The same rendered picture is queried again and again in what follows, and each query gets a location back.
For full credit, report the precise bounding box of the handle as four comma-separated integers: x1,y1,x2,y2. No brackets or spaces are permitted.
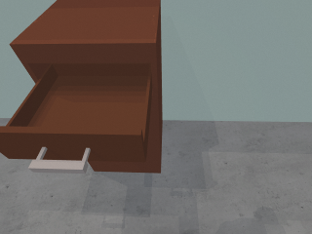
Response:
28,146,91,174

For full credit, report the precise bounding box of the drawer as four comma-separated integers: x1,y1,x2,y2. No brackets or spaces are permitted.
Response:
0,62,153,163

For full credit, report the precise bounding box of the cabinet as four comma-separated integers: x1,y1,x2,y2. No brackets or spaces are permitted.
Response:
9,0,163,174

